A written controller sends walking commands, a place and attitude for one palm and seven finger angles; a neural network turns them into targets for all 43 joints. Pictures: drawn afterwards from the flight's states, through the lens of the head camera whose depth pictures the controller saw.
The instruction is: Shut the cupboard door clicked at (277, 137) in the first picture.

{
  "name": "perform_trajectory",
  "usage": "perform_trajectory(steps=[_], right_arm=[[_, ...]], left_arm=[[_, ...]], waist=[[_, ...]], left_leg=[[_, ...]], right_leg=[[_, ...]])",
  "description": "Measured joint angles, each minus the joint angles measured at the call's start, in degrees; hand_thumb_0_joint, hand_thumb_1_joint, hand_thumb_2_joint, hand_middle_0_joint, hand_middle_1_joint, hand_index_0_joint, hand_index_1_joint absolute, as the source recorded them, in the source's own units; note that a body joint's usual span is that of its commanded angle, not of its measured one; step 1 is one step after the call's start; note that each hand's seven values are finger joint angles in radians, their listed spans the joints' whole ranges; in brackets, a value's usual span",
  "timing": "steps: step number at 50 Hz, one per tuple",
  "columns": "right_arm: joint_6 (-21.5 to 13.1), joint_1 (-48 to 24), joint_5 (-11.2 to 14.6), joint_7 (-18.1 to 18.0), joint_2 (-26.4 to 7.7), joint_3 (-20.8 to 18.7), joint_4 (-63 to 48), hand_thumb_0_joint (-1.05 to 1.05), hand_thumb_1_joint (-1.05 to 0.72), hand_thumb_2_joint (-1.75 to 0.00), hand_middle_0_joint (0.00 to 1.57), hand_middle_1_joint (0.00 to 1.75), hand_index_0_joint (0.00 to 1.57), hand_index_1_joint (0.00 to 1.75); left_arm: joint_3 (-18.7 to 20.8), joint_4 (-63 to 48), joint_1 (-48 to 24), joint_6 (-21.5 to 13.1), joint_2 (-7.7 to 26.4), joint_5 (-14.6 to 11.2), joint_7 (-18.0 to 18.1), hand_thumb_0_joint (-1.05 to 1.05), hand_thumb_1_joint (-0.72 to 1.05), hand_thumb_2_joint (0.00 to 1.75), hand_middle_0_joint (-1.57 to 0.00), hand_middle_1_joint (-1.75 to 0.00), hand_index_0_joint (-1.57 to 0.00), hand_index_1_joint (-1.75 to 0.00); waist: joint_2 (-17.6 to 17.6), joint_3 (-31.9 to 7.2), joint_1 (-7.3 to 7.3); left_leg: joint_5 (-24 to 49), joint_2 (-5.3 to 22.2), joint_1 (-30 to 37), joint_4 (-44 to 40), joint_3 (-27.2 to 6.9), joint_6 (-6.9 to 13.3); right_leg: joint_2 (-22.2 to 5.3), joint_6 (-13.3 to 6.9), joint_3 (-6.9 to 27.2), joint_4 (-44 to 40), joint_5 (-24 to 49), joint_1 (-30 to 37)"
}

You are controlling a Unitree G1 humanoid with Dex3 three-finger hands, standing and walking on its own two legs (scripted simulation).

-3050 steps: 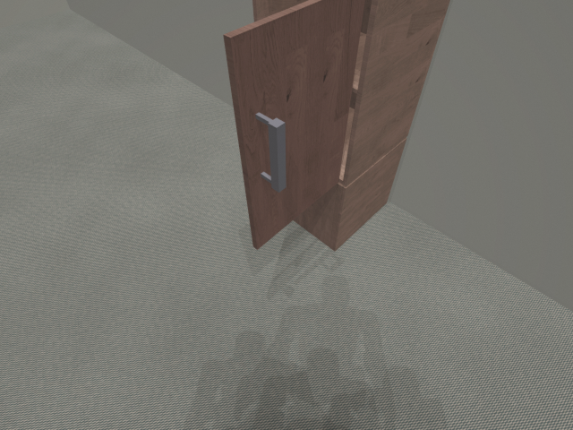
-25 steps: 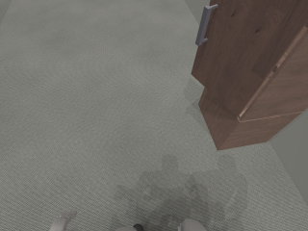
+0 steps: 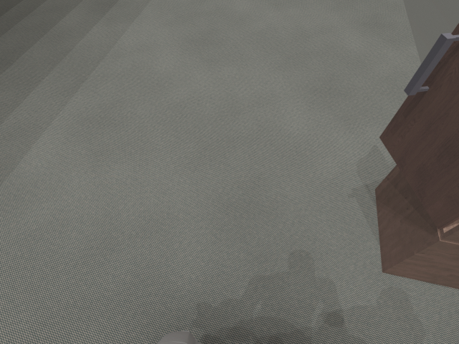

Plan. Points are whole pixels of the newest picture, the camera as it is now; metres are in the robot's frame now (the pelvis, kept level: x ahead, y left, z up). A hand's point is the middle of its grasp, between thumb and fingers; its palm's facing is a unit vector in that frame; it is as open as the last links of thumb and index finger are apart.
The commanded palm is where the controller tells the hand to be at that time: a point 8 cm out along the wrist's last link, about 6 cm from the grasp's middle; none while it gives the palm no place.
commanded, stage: walk to a spot facing it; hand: left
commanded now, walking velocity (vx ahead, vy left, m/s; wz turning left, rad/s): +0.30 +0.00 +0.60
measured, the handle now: (434, 66) +0.81 -0.52 +0.01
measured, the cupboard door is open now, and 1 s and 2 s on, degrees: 23 23 23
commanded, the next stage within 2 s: turn to face it in 1.20 s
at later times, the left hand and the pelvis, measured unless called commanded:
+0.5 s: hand (135, 296) +0.21 +0.20 -0.14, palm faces +0.23 -0.94 -0.27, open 7.4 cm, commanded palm none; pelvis +0.13 -0.02 -0.01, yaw +15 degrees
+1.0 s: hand (124, 331) +0.15 +0.23 -0.19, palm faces +0.59 -0.79 -0.18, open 7.4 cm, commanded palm none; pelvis +0.29 +0.09 -0.02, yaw +33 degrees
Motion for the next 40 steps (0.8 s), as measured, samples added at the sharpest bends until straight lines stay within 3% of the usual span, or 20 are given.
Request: perform_trajectory(steps=[2, 3, 5, 8, 11, 17, 21, 24, 26, 28, 33, 40], right_arm=[[-1.2, 0.0, -0.2, 0.2, 0.2, 0.5, -0.7, 0.01, -0.91, -0.9, 0.2, 0.3, 0.19, 0.3], [-2.0, -0.1, -0.4, 0.2, 0.6, 0.6, -0.9, 0.01, -0.91, -0.9, 0.2, 0.3, 0.19, 0.3], [-3.4, 0.1, -0.6, -0.1, 1.3, 1.1, -1.3, 0.01, -0.91, -0.9, 0.2, 0.3, 0.2, 0.3], [-4.7, 2.6, -0.7, -1.2, 2.0, 1.7, -1.7, 0.0, -0.91, -0.9, 0.2, 0.3, 0.2, 0.3], [-5.0, 5.2, -0.7, -1.7, 2.3, 2.0, -0.6, 0.0, -0.91, -0.9, 0.2, 0.3, 0.2, 0.3], [-4.6, 9.4, -0.8, -1.4, 2.4, 1.9, 2.7, 0.01, -0.91, -0.9, 0.21, 0.3, 0.2, 0.3], [-4.1, 11.6, -0.6, -1.3, 2.1, 1.2, 4.1, 0.01, -0.91, -0.9, 0.21, 0.3, 0.2, 0.3], [-3.2, 10.9, -0.2, -1.3, 1.2, 0.3, 5.4, 0.01, -0.91, -0.9, 0.21, 0.3, 0.2, 0.3], [-2.9, 9.7, -0.5, -1.1, 0.8, -0.2, 5.6, 0.01, -0.91, -0.9, 0.2, 0.3, 0.2, 0.3], [-3.1, 8.4, -0.7, -0.7, 0.6, -0.4, 5.3, 0.01, -0.91, -0.9, 0.2, 0.3, 0.2, 0.3], [-2.9, 5.6, -0.6, 0.2, 0.9, -0.8, 3.7, 0.01, -0.91, -0.9, 0.2, 0.3, 0.19, 0.3], [-2.5, -0.4, -0.8, 1.1, 1.6, 0.1, 1.9, 0.01, -0.92, -0.9, 0.2, 0.3, 0.19, 0.3]], left_arm=[[0.5, 0.4, 1.6, 0.1, 1.0, -0.3, -0.5, 0.0, 0.91, 0.9, -0.21, -0.3, -0.2, -0.3], [0.9, 1.0, 2.0, 0.5, 1.7, -0.4, -0.7, 0.0, 0.91, 0.9, -0.21, -0.3, -0.2, -0.3], [1.3, 2.3, 2.1, 2.0, 2.7, -0.2, -0.8, 0.0, 0.91, 0.9, -0.2, -0.3, -0.2, -0.29], [1.6, 3.3, 1.3, 2.6, 3.2, -0.1, -1.3, 0.0, 0.91, 0.9, -0.2, -0.3, -0.2, -0.29], [1.4, 2.3, -0.5, 1.9, 3.0, -0.2, -2.1, 0.01, 0.91, 0.9, -0.2, -0.3, -0.2, -0.29], [0.8, -0.6, -4.3, 0.6, 1.9, -0.5, -3.1, 0.0, 0.91, 0.9, -0.2, -0.3, -0.2, -0.29], [0.5, -2.0, -4.9, -1.0, 1.5, -0.4, -3.4, 0.0, 0.91, 0.9, -0.2, -0.3, -0.2, -0.29], [-0.1, -2.3, -5.3, -2.8, 0.0, -0.1, -2.6, 0.0, 0.91, 0.9, -0.2, -0.3, -0.2, -0.29], [-0.3, -1.9, -4.1, -2.9, -1.0, -0.1, -1.9, 0.0, 0.91, 0.9, -0.2, -0.3, -0.2, -0.29], [-0.4, -0.7, -2.5, -2.9, -1.8, -0.1, -1.4, 0.0, 0.91, 0.9, -0.2, -0.3, -0.2, -0.29], [-0.5, 2.4, 1.9, -3.7, -3.1, -0.1, -0.7, 0.0, 0.91, 0.9, -0.2, -0.3, -0.2, -0.29], [-0.5, 5.8, 6.5, -4.3, -3.4, 0.1, -0.4, 0.0, 0.92, 0.9, -0.2, -0.3, -0.2, -0.29]], waist=[[-0.9, -1.1, 0.48], [-1.9, -1.3, 0.63], [-2.6, -1.6, 1.03], [-1.9, -2.4, 0.37], [-0.7, -2.6, -0.12], [0.9, -3.1, -0.98], [1.9, -3.9, -1.87], [3.7, -3.2, -1.82], [3.7, -3.1, -1.72], [3.3, -3.5, -1.92], [2.3, -4.1, -1.89], [1.5, -1.9, 0.4]], left_leg=[[3.6, -0.6, 3.7, -8.0, 0.7, 1.6], [5.2, -1.4, 3.2, -7.2, 0.6, 2.6], [4.6, -1.8, 3.4, -5.8, 0.4, 3.6], [5.0, -1.9, 6.0, -9.0, -1.5, 3.7], [6.7, -2.0, 9.3, -13.5, -3.7, 3.6], [6.4, -2.1, 14.1, -17.8, -6.8, 2.7], [1.1, -1.9, 14.1, -12.7, -8.7, 1.8], [-4.9, -2.3, 5.4, 9.8, -8.8, 3.8], [-1.3, -2.4, -1.2, 22.6, -6.8, 4.2], [4.1, -1.1, -6.3, 28.6, -4.5, 3.6], [11.4, 1.9, -14.0, 27.3, -2.3, 2.0], [12.3, 3.8, -15.3, 10.6, 1.0, 2.2]], right_leg=[[-1.4, 0.9, -1.0, 4.1, -2.6, -1.3], [-1.8, 1.3, 0.4, 9.3, -5.9, -3.2], [-0.2, 1.3, 4.5, 21.0, -9.8, -7.9], [1.7, 1.3, 7.1, 29.6, -6.2, -13.7], [2.1, 1.8, 8.8, 28.3, -1.3, -17.2], [2.4, 2.6, 9.8, 12.8, 5.0, -18.1], [4.4, 2.2, 8.5, 1.8, 7.2, -12.5], [4.3, -1.8, 5.7, 4.3, 7.2, -11.5], [3.7, -2.5, 4.1, 2.6, 6.3, -9.1], [3.3, -2.6, 2.4, -1.3, 6.9, -5.8], [3.2, -2.2, -2.5, -9.4, 7.3, 1.5], [3.2, -0.1, -9.0, -12.4, 3.7, 8.9]])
